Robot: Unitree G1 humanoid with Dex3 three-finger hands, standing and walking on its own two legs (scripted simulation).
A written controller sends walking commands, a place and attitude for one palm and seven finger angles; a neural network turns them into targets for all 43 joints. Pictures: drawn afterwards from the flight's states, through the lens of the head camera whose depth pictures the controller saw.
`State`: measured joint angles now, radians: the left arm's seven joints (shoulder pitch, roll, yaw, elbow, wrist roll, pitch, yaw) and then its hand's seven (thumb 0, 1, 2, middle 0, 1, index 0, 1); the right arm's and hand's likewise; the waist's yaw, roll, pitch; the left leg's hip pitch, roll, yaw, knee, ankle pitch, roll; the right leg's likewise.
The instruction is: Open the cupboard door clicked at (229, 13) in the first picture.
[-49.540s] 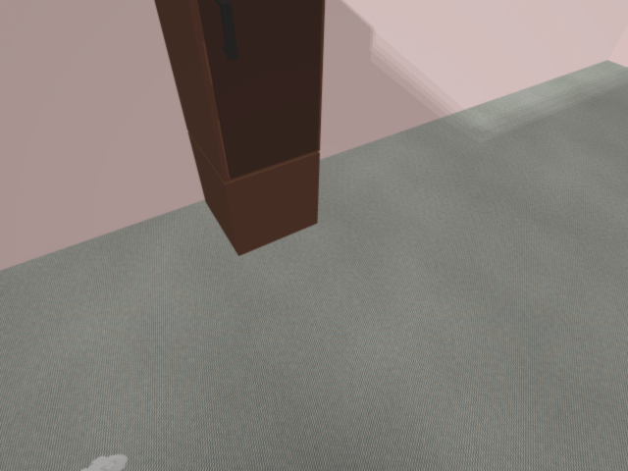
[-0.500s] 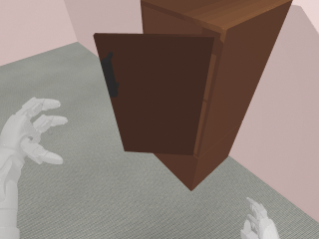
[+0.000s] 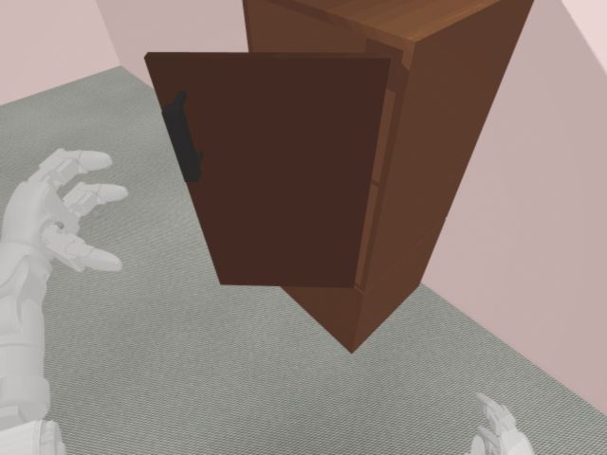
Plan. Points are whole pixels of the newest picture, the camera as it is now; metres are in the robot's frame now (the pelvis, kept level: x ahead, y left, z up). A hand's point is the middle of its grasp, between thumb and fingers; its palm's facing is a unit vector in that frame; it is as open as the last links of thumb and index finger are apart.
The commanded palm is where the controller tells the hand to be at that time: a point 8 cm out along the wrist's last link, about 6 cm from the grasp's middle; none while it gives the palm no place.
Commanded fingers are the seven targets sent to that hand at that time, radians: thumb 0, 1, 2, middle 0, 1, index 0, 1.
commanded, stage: move the hooked fingers beside the handle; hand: left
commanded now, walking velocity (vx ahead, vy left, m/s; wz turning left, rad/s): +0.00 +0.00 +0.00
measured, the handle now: (187, 137) +0.54 +0.21 +0.14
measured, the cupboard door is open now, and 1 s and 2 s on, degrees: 44 44 44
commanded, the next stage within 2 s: slide the fingers in behind the handle in 2.00 s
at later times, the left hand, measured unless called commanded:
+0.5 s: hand (110, 191) +0.40 +0.27 +0.15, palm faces +0.01 -1.00 +0.00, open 14.0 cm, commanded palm +0.38 +0.32 +0.15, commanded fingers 0.00 -0.50 0.30 -0.30 -1.20 -0.30 -1.20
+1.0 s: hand (136, 163) +0.46 +0.26 +0.15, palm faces +0.03 -1.00 -0.01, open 14.0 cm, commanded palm +0.45 +0.32 +0.14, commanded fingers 0.00 -0.50 0.30 -0.30 -1.20 -0.30 -1.20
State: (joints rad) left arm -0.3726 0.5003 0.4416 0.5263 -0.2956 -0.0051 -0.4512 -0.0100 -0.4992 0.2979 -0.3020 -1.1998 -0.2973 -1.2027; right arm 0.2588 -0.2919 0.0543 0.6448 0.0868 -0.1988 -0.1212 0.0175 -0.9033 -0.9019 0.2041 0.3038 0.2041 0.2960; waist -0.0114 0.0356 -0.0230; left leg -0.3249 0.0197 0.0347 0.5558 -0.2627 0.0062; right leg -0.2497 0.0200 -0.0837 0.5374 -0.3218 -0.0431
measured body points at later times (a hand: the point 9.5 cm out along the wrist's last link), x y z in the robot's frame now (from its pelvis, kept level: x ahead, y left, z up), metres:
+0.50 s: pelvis +0.00 +0.02 +0.00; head +0.03 +0.02 +0.45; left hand +0.39 +0.33 +0.16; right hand +0.12 -0.24 -0.10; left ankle +0.02 +0.12 -0.73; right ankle -0.02 -0.09 -0.73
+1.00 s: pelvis +0.00 +0.02 +0.00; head +0.05 +0.02 +0.44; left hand +0.46 +0.32 +0.15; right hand +0.02 -0.26 -0.12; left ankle +0.02 +0.12 -0.73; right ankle -0.02 -0.09 -0.73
